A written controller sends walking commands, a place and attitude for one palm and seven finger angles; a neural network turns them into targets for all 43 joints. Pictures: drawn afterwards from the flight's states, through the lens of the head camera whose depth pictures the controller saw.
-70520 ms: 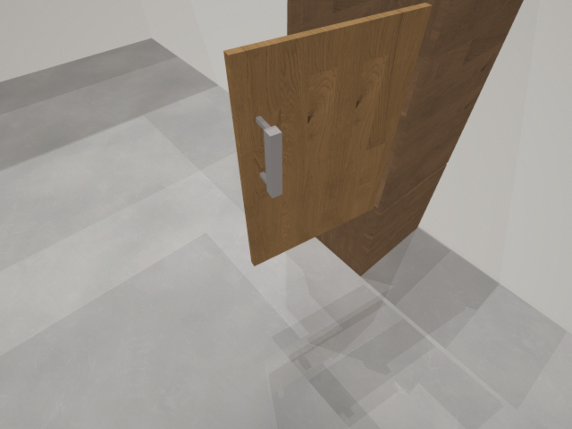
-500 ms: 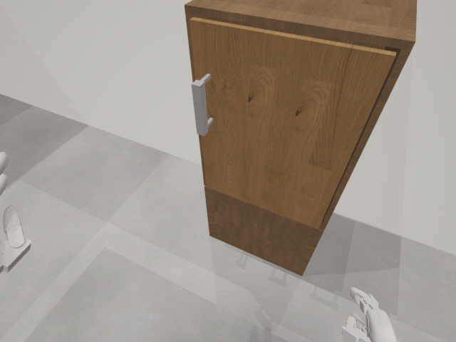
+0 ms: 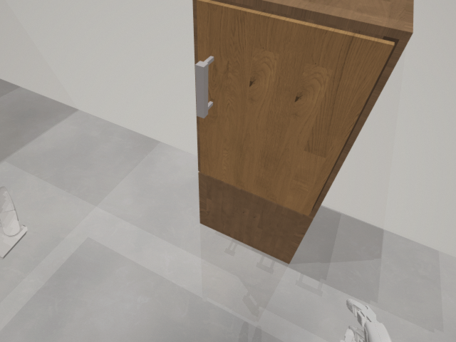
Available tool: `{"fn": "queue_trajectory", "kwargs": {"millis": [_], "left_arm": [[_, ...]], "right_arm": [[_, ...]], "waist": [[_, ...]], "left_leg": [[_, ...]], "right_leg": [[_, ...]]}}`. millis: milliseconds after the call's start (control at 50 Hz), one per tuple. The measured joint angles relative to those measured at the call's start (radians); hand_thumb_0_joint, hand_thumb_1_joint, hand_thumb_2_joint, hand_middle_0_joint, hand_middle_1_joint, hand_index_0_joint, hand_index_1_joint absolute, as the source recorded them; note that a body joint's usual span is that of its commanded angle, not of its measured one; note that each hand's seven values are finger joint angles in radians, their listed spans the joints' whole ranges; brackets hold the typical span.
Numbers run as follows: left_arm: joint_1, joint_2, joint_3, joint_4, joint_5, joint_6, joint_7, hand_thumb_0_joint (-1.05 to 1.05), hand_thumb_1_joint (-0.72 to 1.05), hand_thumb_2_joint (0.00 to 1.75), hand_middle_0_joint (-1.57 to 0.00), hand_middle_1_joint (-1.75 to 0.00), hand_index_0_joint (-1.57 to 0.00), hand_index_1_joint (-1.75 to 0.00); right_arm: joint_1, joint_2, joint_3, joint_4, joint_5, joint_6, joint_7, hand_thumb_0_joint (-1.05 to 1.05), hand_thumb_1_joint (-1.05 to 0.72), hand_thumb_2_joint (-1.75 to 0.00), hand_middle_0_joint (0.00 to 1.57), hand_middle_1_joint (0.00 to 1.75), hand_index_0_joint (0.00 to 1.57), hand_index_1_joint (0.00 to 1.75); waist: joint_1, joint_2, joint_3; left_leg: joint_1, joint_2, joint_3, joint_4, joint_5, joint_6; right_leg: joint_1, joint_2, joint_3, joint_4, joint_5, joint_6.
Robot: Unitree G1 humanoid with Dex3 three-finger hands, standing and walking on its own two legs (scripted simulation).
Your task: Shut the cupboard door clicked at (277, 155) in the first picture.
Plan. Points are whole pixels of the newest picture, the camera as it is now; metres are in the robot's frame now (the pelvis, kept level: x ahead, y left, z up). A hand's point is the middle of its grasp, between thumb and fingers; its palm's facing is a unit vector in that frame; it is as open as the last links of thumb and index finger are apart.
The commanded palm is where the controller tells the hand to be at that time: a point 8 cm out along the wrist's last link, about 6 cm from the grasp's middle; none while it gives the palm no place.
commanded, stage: step back with the hand held close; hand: left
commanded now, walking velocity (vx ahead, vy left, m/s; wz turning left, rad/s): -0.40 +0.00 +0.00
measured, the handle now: (206, 87) +0.72 +0.09 +0.07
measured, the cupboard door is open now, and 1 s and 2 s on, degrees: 0 0 0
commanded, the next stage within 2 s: stop stepping back and stand still in 0.70 s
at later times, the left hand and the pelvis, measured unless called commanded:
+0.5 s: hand (33, 300) +0.13 +0.20 +0.19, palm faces +0.26 -0.81 -0.52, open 7.4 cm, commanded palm +0.07 +0.26 +0.20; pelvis -0.08 -0.03 +0.01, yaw -2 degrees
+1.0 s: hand out of the picture -0.03 +0.24 +0.19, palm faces +0.43 -0.78 -0.46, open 7.4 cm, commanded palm -0.09 +0.27 +0.20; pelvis -0.22 -0.03 +0.01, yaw +1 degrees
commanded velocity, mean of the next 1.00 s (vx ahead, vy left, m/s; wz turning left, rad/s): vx -0.23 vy -0.01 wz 0.00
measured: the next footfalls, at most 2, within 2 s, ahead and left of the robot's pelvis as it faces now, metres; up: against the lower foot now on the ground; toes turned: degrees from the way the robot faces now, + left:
right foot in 0.22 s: -0.08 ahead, -0.13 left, +0.00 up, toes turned +0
left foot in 0.68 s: -0.04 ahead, +0.09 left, +0.00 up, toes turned -1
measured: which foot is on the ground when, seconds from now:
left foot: down 0.00-0.48, up 0.50-0.66, down 0.68-0.98, up 1.00-1.00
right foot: down 0.00-0.08, up 0.10-0.20, down 0.22-0.74, up 0.76-0.92, down 0.94-1.00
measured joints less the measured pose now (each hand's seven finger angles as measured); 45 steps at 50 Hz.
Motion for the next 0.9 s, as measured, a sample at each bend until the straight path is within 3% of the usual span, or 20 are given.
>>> {"fn": "queue_trajectory", "kwargs": {"millis": [80,180,320,360,460,500,540,600,680,740,820,860,900], "left_arm": [[0.027,0.022,0.022,-0.012,0.004,-0.013,-0.001,0.01,0.88,0.90,-0.21,-0.30,-0.21,-0.30],[0.009,0.020,0.038,-0.004,0.001,-0.017,-0.017,0.01,0.88,0.90,-0.21,-0.30,-0.21,-0.30],[-0.011,0.003,0.012,-0.026,-0.027,-0.023,-0.027,0.01,0.89,0.90,-0.21,-0.30,-0.21,-0.30],[-0.013,0.012,-0.003,-0.037,-0.032,-0.013,-0.035,0.01,0.89,0.90,-0.21,-0.30,-0.21,-0.30],[0.049,0.066,-0.011,-0.078,-0.047,0.005,-0.063,0.01,0.89,0.90,-0.21,-0.30,-0.21,-0.30],[0.089,0.098,-0.001,-0.086,-0.050,0.002,-0.064,0.01,0.88,0.90,-0.21,-0.30,-0.22,-0.30],[0.111,0.114,0.008,-0.076,-0.042,0.003,-0.055,0.01,0.88,0.90,-0.22,-0.30,-0.22,-0.30],[0.093,0.091,0.012,-0.036,-0.028,0.024,-0.029,0.01,0.88,0.90,-0.22,-0.30,-0.22,-0.30],[0.009,0.028,-0.017,0.008,-0.025,0.055,0.001,0.01,0.88,0.90,-0.21,-0.30,-0.22,-0.30],[-0.004,0.019,-0.024,0.025,-0.034,0.060,0.002,0.01,0.89,0.90,-0.21,-0.30,-0.21,-0.30],[0.042,0.039,-0.011,-0.002,-0.029,0.056,-0.019,0.01,0.89,0.90,-0.21,-0.30,-0.21,-0.30],[0.061,0.048,0.000,-0.022,-0.028,0.043,-0.025,0.01,0.89,0.90,-0.21,-0.30,-0.21,-0.30],[0.080,0.056,0.016,-0.039,-0.030,0.038,-0.026,0.01,0.89,0.90,-0.21,-0.30,-0.21,-0.30]], "right_arm": [[-0.002,0.005,0.002,0.000,-0.004,-0.009,-0.007,0.02,-0.90,-0.90,0.21,0.30,0.21,0.30],[0.004,0.023,-0.004,0.024,-0.020,-0.032,-0.012,0.02,-0.90,-0.90,0.21,0.30,0.21,0.30],[-0.094,0.059,0.016,0.055,-0.031,-0.074,0.014,0.02,-0.90,-0.90,0.21,0.30,0.21,0.30],[-0.133,0.066,0.020,0.047,-0.029,-0.075,0.021,0.02,-0.90,-0.90,0.21,0.30,0.21,0.30],[-0.163,0.065,0.026,0.005,-0.007,-0.042,0.022,0.01,-0.90,-0.90,0.21,0.30,0.21,0.30],[-0.132,0.062,0.022,-0.001,0.003,-0.027,0.014,0.01,-0.90,-0.90,0.21,0.30,0.21,0.30],[-0.089,0.053,0.013,0.010,-0.001,-0.012,0.003,0.01,-0.90,-0.90,0.21,0.30,0.21,0.30],[-0.038,0.027,0.003,0.034,-0.010,0.016,-0.016,0.01,-0.90,-0.90,0.21,0.30,0.21,0.30],[-0.011,-0.023,-0.012,0.046,-0.001,0.021,-0.038,0.01,-0.90,-0.90,0.21,0.30,0.21,0.30],[-0.035,-0.005,-0.018,0.058,0.010,0.026,-0.039,0.02,-0.91,-0.90,0.21,0.30,0.20,0.30],[-0.032,0.032,-0.007,0.026,-0.006,-0.018,-0.025,0.02,-0.91,-0.90,0.21,0.30,0.20,0.30],[-0.023,0.050,0.001,0.023,-0.008,-0.046,-0.016,0.02,-0.91,-0.90,0.21,0.30,0.20,0.30],[-0.013,0.066,0.014,0.021,-0.010,-0.065,-0.010,0.02,-0.90,-0.90,0.21,0.30,0.21,0.30]], "waist": [[-0.002,-0.011,0.006],[0.009,0.006,-0.019],[0.044,-0.021,-0.009],[0.041,-0.021,0.009],[0.009,0.021,0.027],[0.001,0.014,0.003],[0.006,-0.008,-0.036],[0.020,-0.033,-0.077],[0.016,-0.001,-0.062],[0.017,-0.032,-0.020],[0.003,-0.022,-0.013],[0.002,-0.012,-0.028],[0.000,-0.011,-0.050]], "left_leg": [[-0.005,-0.001,0.006,-0.011,0.018,0.018],[-0.020,0.010,-0.023,-0.043,0.042,0.016],[-0.052,0.042,0.004,-0.166,0.148,-0.010],[-0.060,0.052,0.012,-0.194,0.182,-0.018],[-0.069,0.093,-0.016,-0.217,0.243,-0.044],[-0.087,0.086,-0.031,-0.148,0.135,-0.066],[-0.109,0.057,-0.050,0.011,-0.009,-0.085],[-0.078,0.041,-0.054,0.131,-0.093,-0.099],[0.055,0.071,-0.070,-0.088,0.049,-0.086],[0.056,0.045,-0.049,-0.136,0.075,-0.062],[0.015,0.059,-0.051,-0.168,0.139,-0.054],[-0.014,0.071,-0.060,-0.177,0.163,-0.057],[-0.044,0.072,-0.063,-0.186,0.175,-0.064]], "right_leg": [[-0.008,0.009,0.025,0.016,0.003,0.012],[0.075,0.048,0.081,0.100,-0.104,0.022],[0.203,0.036,0.081,-0.073,-0.159,0.024],[0.209,0.037,0.076,-0.115,-0.154,0.026],[0.198,0.082,0.051,-0.133,-0.112,-0.014],[0.196,0.082,0.041,-0.117,-0.113,-0.023],[0.192,0.065,0.041,-0.106,-0.116,-0.030],[0.184,0.038,0.047,-0.104,-0.106,-0.028],[0.145,0.027,0.009,-0.073,-0.094,-0.004],[0.120,0.001,0.033,-0.070,-0.057,0.014],[0.098,0.035,0.073,0.056,-0.140,0.036],[0.136,0.048,0.067,0.072,-0.184,0.034],[0.213,0.046,0.052,-0.004,-0.218,0.023]]}}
